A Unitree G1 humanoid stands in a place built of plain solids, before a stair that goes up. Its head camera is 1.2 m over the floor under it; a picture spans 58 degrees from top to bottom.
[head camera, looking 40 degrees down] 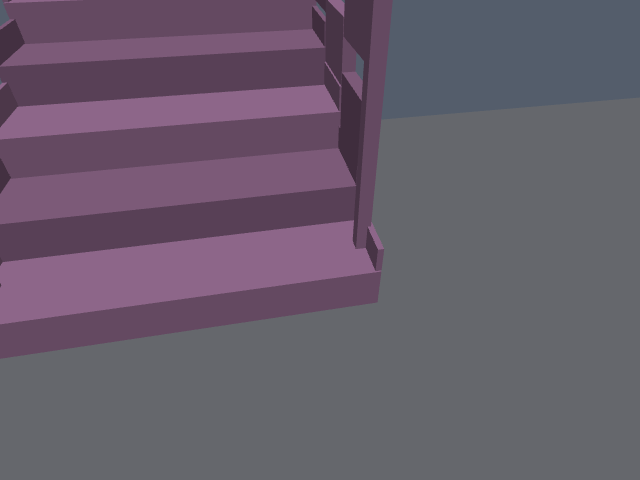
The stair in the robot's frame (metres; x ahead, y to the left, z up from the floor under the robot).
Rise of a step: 0.16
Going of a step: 0.30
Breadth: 1.32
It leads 11 degrees to the left of straight ahead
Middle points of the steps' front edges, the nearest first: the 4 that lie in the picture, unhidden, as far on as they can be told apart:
0.94 0.43 0.16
1.24 0.49 0.32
1.53 0.55 0.48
1.83 0.61 0.64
